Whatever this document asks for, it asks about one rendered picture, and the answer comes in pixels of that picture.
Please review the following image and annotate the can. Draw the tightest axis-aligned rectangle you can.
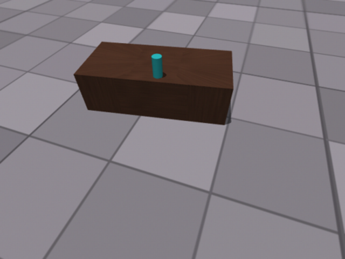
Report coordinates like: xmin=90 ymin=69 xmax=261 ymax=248
xmin=151 ymin=54 xmax=163 ymax=79

